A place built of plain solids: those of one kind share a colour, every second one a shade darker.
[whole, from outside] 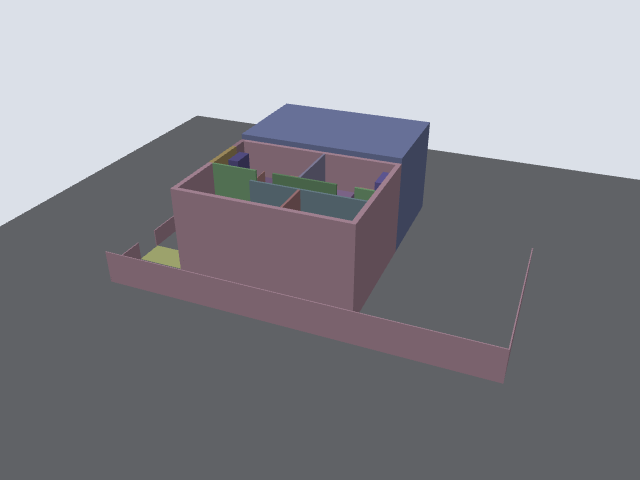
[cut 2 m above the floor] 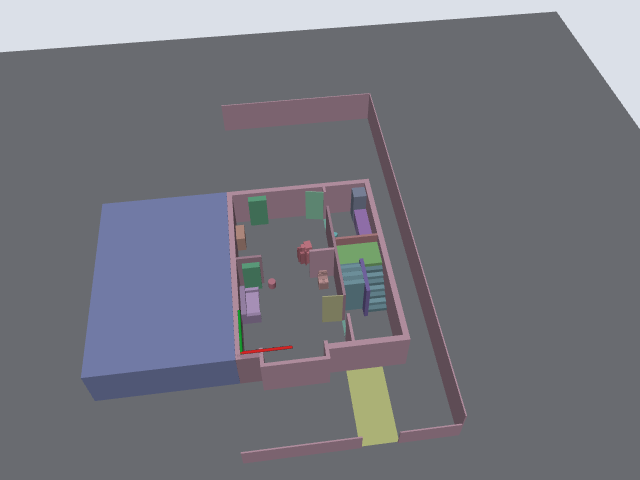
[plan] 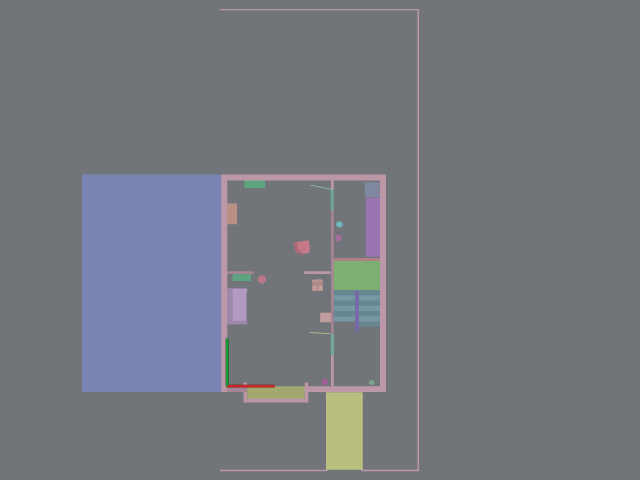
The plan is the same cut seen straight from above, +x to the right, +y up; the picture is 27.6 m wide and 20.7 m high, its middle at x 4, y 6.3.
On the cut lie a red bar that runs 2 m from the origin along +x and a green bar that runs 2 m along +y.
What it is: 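A semi-detached two-storey house, 6.6 m wide inside and 8.9 m deep; a hall 1.99 m wide with a dog-leg stair of 15 risers of 192 mm on goings of 228 mm; a through lounge; a bay window at the front; upstairs three bedrooms and a bathroom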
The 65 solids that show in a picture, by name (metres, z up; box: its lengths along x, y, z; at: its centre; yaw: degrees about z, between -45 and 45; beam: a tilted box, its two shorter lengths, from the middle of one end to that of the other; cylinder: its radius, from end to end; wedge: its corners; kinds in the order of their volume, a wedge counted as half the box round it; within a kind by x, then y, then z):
{
 "neighbour_house_1": {"box": [6.0, 9.38, 5.66], "at": [-3.26, 4.43, 2.78]},
 "wall_1": {"box": [0.26, 9.38, 5.36], "at": [-0.13, 4.43, 2.63]},
 "wall_2": {"box": [1.12, 0.26, 5.36], "at": [0.3, -0.13, 2.63]},
 "wall_3": {"box": [1.15, 0.13, 2.79], "at": [0.57, 4.89, 1.35]},
 "wall_4": {"box": [0.16, 0.87, 3.04], "at": [0.78, -0.27, 1.47]},
 "wall_5": {"box": [4.64, 0.06, 1.05], "at": [2.0, -3.64, 0.47]},
 "wall_6": {"box": [2.8, 0.16, 3.04], "at": [2.1, -0.63, 1.47]},
 "wall_7": {"box": [7.11, 0.26, 5.36], "at": [3.29, 8.99, 2.63]},
 "wall_8": {"box": [0.16, 0.87, 3.04], "at": [3.41, -0.27, 1.47]},
 "wall_9": {"box": [1.15, 0.13, 2.79], "at": [3.9, 4.89, 1.35]},
 "wall_10": {"box": [8.59, 0.06, 1.85], "at": [3.97, 16.23, 0.88]},
 "wall_11": {"box": [0.13, 1.33, 2.79], "at": [4.53, 0.66, 1.35]},
 "wall_12": {"box": [0.13, 5.3, 2.79], "at": [4.53, 4.91, 1.35]},
 "wall_13": {"box": [0.13, 0.37, 2.79], "at": [4.53, 8.68, 1.35]},
 "wall_14": {"box": [3.51, 0.26, 5.36], "at": [5.09, -0.13, 2.63]},
 "wall_15": {"box": [0.26, 9.38, 5.36], "at": [6.72, 4.43, 2.63]},
 "wall_16": {"box": [2.48, 0.06, 1.05], "at": [7.02, -3.64, 0.47]},
 "wall_17": {"box": [0.06, 19.93, 1.85], "at": [8.24, 6.29, 0.88]},
 "tread_1": {"box": [0.91, 0.23, 2.71], "at": [5.05, 2.89, 1.33]},
 "tread_2": {"box": [0.91, 0.23, 2.52], "at": [5.05, 3.12, 1.24]},
 "tread_3": {"box": [0.91, 0.23, 2.32], "at": [5.05, 3.35, 1.14]},
 "tread_4": {"box": [0.91, 0.23, 2.13], "at": [5.05, 3.58, 1.05]},
 "tread_5": {"box": [0.91, 0.23, 1.94], "at": [5.05, 3.8, 0.95]},
 "tread_6": {"box": [0.91, 0.23, 1.75], "at": [5.05, 4.03, 0.85]},
 "tread_7": {"box": [0.91, 0.23, 0.21], "at": [6.13, 2.67, 0.09]},
 "tread_8": {"box": [0.91, 0.23, 0.4], "at": [6.13, 2.89, 0.18]},
 "tread_9": {"box": [0.91, 0.23, 0.6], "at": [6.13, 3.12, 0.28]},
 "tread_10": {"box": [0.91, 0.23, 0.79], "at": [6.13, 3.35, 0.37]},
 "tread_11": {"box": [0.91, 0.23, 0.98], "at": [6.13, 3.58, 0.47]},
 "tread_12": {"box": [0.91, 0.23, 1.17], "at": [6.13, 3.8, 0.57]},
 "tread_13": {"box": [0.91, 0.23, 1.36], "at": [6.13, 4.03, 0.66]},
 "half_landing_1": {"box": [1.99, 1.25, 1.56], "at": [5.59, 4.77, 0.76]},
 "ground_1": {"box": [2.48, 0.55, 0.5], "at": [2.1, -0.27, -0.25]},
 "ground_2": {"box": [1.58, 3.35, 0.5], "at": [5.05, -1.94, -0.25]},
 "wardrobe_bed_1": {"box": [1.41, 0.6, 2.05], "at": [0.84, 8.56, 3.86]},
 "wardrobe_bed_2": {"box": [1.26, 0.6, 2.05], "at": [1.2, 0.3, 3.86]},
 "bed_1": {"box": [2.0, 1.44, 0.5], "at": [1.0, 1.72, 3.08]},
 "bed_2": {"box": [2.0, 1.27, 0.5], "at": [1.0, 6.06, 3.08]},
 "corridor_wall_1": {"box": [0.13, 2.53, 2.57], "at": [3.36, 1.26, 4.02]},
 "corridor_wall_2": {"box": [0.13, 3.45, 2.57], "at": [3.36, 5.18, 4.02]},
 "corridor_wall_3": {"box": [0.13, 1.03, 2.57], "at": [3.36, 8.35, 4.02]},
 "landing_wall_1": {"box": [0.13, 6.08, 2.57], "at": [4.53, 5.82, 4.02]},
 "front_wall_over_bay_1": {"box": [2.48, 0.26, 2.57], "at": [2.1, -0.13, 4.02]},
 "landing_end_wall_1": {"box": [1.99, 0.13, 5.36], "at": [5.59, 5.46, 2.63]},
 "stair_spine_1": {"box": [0.17, 1.79, 3.93], "at": [5.59, 3.25, 1.92]},
 "bedrooms_wall_1": {"box": [3.29, 0.13, 2.57], "at": [1.65, 4.89, 4.02]},
 "shelf_1": {"box": [0.8, 0.3, 1.71], "at": [0.62, 4.68, 0.81]},
 "shelf_2": {"box": [0.9, 0.32, 1.82], "at": [1.19, 8.7, 0.86]},
 "sofa_1": {"box": [0.24, 1.56, 0.83], "at": [0.12, 3.44, 0.36]},
 "sofa_2": {"box": [0.86, 0.16, 0.65], "at": [0.43, 2.74, 0.28]},
 "sofa_3": {"box": [0.86, 0.16, 0.65], "at": [0.43, 4.14, 0.28]},
 "sofa_4": {"box": [0.65, 1.24, 0.37], "at": [0.51, 3.44, 0.24]},
 "fridge_freezer_1": {"box": [0.65, 0.65, 1.85], "at": [6.26, 8.46, 0.88]},
 "dresser_1": {"box": [0.42, 0.9, 0.92], "at": [0.21, 7.43, 0.41]},
 "clutter_clutter_back_1": {"box": [0.23, 0.2, 0.84], "at": [3.09, 5.83, 0.37], "yaw": 8.7},
 "clutter_clutter_back_2": {"box": [0.33, 0.45, 1.11], "at": [3.38, 6.05, 0.5], "yaw": 8.7},
 "box_cardboard_1": {"box": [0.51, 0.41, 0.45], "at": [4.27, 2.96, 0.17]},
 "slotfit_front_seat_1": {"box": [0.42, 0.37, 0.51], "at": [3.9, 4.29, 0.2]},
 "door_leaf_bedroom_front_1": {"box": [0.9, 0.04, 2.05], "at": [2.84, 2.51, 3.86], "yaw": 1.9},
 "door_leaf_front_room_1": {"box": [0.9, 0.04, 2.05], "at": [4.02, 2.29, 0.97], "yaw": -3.2},
 "door_leaf_kitchen_side_1": {"box": [0.9, 0.04, 2.05], "at": [4.03, 8.58, 0.97], "yaw": -11.1},
 "worktop_1": {"box": [0.62, 2.54, 0.04], "at": [6.28, 6.84, 0.88]},
 "plant_pot_1": {"cylinder": 0.18, "from": [1.5, 4.6, 0.0], "to": [1.5, 4.6, 0.38]},
 "threshold_1": {"box": [0.13, 0.93, 0.07], "at": [4.53, 1.8, -0.01]},
 "threshold_2": {"box": [0.13, 0.93, 0.07], "at": [4.53, 8.02, -0.01]}
}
